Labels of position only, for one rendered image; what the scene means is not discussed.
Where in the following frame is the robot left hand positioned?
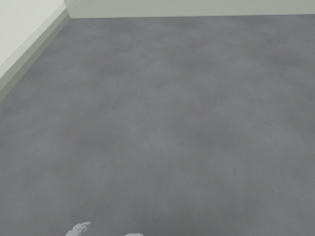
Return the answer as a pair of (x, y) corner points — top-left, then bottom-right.
(66, 222), (92, 236)

